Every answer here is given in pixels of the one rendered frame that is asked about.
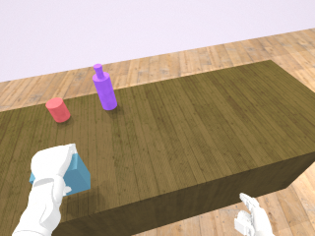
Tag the sponge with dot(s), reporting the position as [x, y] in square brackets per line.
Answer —
[77, 176]

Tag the robot left forearm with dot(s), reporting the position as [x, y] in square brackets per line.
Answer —
[42, 214]

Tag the table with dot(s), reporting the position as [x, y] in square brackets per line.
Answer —
[170, 150]

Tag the left robot hand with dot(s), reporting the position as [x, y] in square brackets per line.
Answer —
[53, 160]

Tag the right robot hand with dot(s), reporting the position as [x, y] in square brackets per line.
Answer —
[248, 223]

